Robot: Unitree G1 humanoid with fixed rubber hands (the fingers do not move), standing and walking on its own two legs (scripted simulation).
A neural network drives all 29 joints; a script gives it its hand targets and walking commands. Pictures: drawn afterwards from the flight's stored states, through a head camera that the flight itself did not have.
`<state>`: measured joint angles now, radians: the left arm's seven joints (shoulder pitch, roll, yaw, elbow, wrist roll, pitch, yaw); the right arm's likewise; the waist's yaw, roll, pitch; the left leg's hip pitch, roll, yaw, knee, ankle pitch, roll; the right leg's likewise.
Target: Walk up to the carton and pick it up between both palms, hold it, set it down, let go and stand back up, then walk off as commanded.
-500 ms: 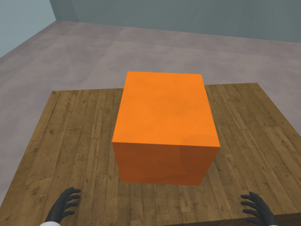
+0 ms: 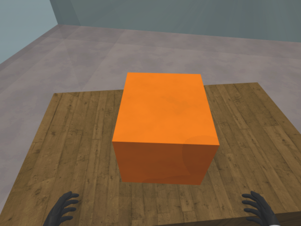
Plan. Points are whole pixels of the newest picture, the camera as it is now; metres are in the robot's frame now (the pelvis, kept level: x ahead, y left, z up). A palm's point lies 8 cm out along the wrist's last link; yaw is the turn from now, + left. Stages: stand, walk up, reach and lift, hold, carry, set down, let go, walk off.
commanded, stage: stand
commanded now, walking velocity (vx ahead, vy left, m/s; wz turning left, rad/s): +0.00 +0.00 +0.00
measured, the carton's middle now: (162, 126) +0.46 -0.01 -0.02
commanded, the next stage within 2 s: walk off in 0.32 s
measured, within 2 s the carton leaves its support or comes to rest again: neither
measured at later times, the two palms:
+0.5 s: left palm (52, 225) +0.17 +0.28 -0.06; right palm (269, 224) +0.17 -0.27 -0.06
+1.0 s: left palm out of the picture +0.05 +0.29 -0.06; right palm out of the picture +0.14 -0.28 -0.07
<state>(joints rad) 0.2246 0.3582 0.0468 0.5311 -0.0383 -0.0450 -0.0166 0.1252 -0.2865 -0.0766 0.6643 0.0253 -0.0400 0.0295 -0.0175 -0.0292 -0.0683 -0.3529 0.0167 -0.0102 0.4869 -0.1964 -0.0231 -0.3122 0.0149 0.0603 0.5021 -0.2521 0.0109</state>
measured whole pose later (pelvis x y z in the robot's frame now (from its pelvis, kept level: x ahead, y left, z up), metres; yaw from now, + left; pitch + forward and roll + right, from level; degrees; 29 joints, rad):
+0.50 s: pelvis +0.00 +0.00 +0.00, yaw +0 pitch +3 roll +0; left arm 0.23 0.36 0.05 0.54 -0.04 -0.05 -0.02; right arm 0.13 -0.29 -0.08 0.66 0.03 -0.05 0.03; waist -0.02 -0.02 -0.07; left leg -0.35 0.02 -0.01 0.49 -0.20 -0.02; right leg -0.31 0.01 0.06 0.51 -0.25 0.01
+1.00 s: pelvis -0.06 -0.01 -0.02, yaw +3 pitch -4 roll +0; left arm 0.31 0.36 0.05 0.55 -0.04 0.03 0.00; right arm 0.12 -0.35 -0.08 0.60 0.03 -0.01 0.02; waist -0.02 0.07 -0.02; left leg -0.41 -0.10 -0.07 1.11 -0.37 -0.02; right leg -0.33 0.01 0.00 0.66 -0.26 -0.02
